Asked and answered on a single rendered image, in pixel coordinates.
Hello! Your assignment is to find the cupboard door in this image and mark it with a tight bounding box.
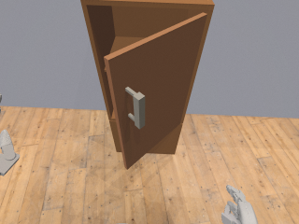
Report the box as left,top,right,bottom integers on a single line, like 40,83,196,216
104,12,207,170

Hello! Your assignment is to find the left robot hand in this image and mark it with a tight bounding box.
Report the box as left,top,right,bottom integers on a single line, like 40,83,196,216
0,93,21,176

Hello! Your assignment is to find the handle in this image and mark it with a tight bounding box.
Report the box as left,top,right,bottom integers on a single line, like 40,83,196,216
125,87,146,130

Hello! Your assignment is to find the right robot hand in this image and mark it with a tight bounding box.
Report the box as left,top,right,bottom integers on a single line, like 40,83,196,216
221,185,259,224

